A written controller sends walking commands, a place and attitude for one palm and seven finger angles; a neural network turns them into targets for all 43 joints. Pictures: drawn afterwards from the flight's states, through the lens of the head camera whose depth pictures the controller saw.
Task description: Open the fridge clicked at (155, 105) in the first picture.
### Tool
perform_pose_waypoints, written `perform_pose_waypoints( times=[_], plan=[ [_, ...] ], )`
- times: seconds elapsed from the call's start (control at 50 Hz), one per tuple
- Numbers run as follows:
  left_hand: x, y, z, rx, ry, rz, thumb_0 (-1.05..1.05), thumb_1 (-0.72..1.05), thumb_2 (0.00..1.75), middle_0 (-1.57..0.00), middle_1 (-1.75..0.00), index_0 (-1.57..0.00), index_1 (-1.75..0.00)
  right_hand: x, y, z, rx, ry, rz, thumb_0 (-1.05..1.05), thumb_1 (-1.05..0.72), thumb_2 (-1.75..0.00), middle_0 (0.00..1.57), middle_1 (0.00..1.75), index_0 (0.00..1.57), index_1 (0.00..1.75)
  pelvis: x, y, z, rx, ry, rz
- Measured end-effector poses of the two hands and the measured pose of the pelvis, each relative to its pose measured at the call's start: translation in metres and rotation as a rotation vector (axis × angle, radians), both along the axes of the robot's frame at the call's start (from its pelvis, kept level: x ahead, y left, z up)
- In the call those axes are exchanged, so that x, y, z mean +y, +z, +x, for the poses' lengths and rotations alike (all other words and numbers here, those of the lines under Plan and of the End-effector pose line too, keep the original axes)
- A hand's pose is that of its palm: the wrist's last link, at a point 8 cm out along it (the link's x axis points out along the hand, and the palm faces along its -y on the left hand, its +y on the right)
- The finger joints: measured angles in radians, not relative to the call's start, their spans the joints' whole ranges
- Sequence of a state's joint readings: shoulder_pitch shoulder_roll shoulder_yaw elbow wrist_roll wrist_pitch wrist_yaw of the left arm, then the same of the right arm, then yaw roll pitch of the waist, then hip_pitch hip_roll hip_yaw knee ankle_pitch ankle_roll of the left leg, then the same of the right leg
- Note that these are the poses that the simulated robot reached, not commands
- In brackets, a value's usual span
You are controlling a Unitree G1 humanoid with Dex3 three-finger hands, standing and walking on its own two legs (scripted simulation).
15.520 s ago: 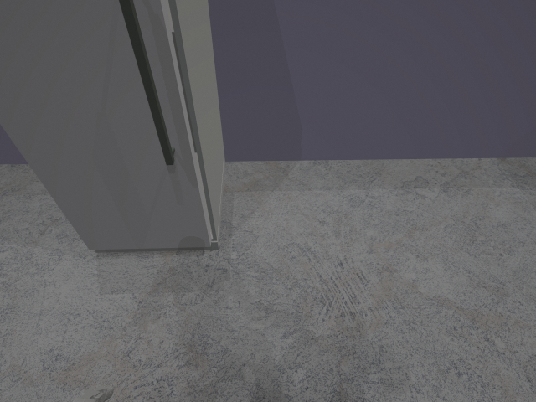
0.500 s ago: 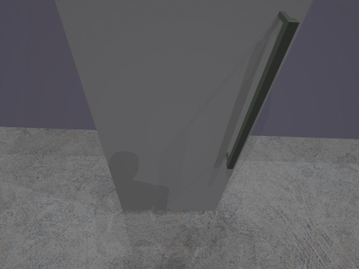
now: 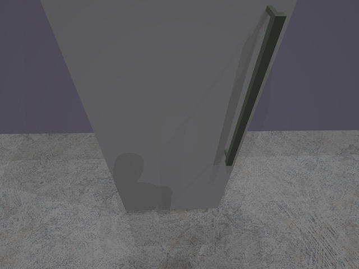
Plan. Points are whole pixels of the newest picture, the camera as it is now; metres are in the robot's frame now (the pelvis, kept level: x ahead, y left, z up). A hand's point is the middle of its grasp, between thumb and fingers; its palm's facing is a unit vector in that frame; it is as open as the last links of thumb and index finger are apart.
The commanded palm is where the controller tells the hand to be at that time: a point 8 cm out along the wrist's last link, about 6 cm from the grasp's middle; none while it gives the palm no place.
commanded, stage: look again from close up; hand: right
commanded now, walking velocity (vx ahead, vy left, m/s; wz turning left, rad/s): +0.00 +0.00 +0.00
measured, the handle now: (243, 106) +0.51 -0.15 +0.08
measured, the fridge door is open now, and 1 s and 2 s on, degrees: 0 0 0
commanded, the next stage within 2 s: raise the hand to about handle height in 0.24 s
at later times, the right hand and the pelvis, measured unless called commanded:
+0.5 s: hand (287, 262) +0.17 -0.21 -0.04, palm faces +0.25 +0.96 -0.12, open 7.5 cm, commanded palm +0.09 -0.26 -0.06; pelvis -0.02 -0.02 -0.01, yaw -2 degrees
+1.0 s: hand out of the picture +0.15 -0.21 -0.01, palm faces -0.12 +0.99 -0.08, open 10.0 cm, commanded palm +0.12 -0.29 -0.02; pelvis -0.07 -0.02 -0.08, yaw -2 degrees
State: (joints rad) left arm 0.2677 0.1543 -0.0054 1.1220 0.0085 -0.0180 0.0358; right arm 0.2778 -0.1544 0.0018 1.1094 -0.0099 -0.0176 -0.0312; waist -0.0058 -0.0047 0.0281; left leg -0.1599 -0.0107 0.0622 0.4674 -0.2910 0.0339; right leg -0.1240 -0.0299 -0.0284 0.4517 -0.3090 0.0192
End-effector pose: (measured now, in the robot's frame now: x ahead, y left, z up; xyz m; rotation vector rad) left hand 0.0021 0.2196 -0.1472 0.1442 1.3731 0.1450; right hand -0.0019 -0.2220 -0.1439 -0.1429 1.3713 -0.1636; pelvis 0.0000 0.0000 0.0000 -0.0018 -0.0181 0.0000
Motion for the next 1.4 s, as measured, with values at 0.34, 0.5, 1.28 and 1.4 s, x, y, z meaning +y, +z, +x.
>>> perform_pose_waypoints(
  times=[0.34,0.5,1.28,1.4],
  plan=[
    [-0.004,0.002,-0.006,0.002,-0.008,0.006,0.01,0.9,0.9,-0.2,-0.3,-0.2,-0.3,-0.026,0.005,0.01,-0.036,0.015,-0.035,0.0,-0.91,-0.9,0.2,0.3,0.2,0.3,-0.009,0.001,-0.007,-0.003,-0.003,-0.002],
    [0.006,0.025,0.057,-0.459,-0.034,0.071,0.01,0.9,0.9,-0.2,-0.3,-0.2,-0.3,-0.037,0.123,0.136,-0.91,-0.058,-0.063,0.01,-0.87,-0.88,0.2,0.33,0.2,0.33,-0.018,-0.006,-0.022,0.017,-0.027,0.0],
    [-0.008,0.017,0.072,-0.634,-0.131,0.106,0.02,0.9,0.9,-0.2,-0.3,-0.21,-0.3,-0.098,0.154,0.145,-1.344,0.181,0.048,0.0,-0.01,-0.52,0.26,0.88,0.26,0.88,-0.03,-0.058,-0.055,0.189,-0.026,0.049],
    [0.002,0.033,0.096,-0.696,-0.15,0.162,0.02,0.9,0.9,-0.2,-0.3,-0.21,-0.3,-0.094,0.141,0.159,-1.269,0.256,0.16,0.0,0.13,-0.46,0.27,0.97,0.27,0.97,-0.033,-0.056,-0.051,0.181,-0.028,0.054]
  ],
)
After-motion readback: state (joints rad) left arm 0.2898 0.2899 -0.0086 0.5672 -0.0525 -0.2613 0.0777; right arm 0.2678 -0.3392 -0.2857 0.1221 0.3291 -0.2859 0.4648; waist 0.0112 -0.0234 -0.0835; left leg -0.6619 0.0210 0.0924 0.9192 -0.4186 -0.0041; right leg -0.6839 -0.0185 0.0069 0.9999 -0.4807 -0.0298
